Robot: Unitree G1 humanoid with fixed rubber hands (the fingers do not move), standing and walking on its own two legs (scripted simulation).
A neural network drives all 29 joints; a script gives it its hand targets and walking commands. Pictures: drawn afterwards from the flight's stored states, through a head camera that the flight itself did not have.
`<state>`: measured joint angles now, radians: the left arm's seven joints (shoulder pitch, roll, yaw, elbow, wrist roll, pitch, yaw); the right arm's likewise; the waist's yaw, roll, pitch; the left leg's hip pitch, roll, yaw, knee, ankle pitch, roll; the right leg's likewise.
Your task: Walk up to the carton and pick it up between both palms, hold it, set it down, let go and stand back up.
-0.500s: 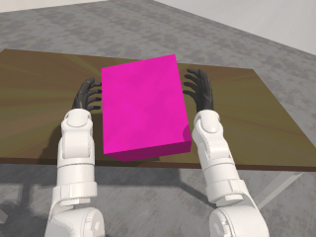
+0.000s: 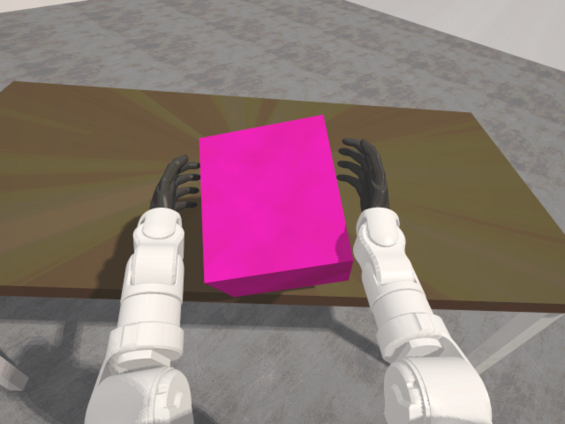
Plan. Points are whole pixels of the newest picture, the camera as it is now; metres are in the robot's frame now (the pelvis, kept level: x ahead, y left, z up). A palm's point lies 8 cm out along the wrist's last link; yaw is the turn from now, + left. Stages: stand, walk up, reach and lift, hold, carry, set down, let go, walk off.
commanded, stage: set down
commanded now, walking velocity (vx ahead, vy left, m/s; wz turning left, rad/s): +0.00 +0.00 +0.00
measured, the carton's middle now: (276, 211) +0.42 +0.00 +0.07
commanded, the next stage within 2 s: none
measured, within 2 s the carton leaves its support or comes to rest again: neither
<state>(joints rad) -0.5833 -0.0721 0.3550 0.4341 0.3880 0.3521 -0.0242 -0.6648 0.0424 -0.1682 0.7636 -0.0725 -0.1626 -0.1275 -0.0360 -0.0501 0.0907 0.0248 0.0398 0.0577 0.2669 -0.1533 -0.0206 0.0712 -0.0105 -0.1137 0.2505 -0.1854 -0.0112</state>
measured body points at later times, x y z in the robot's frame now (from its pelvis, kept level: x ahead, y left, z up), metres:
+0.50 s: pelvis +0.00 +0.01 +0.00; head -0.02 +0.03 +0.45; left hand +0.40 +0.16 +0.10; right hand +0.40 -0.13 +0.14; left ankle +0.01 +0.13 -0.75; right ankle -0.02 -0.10 -0.75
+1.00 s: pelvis +0.01 +0.01 +0.00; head +0.02 +0.03 +0.45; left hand +0.42 +0.16 +0.09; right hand +0.42 -0.14 +0.11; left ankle +0.01 +0.13 -0.75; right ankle -0.02 -0.10 -0.75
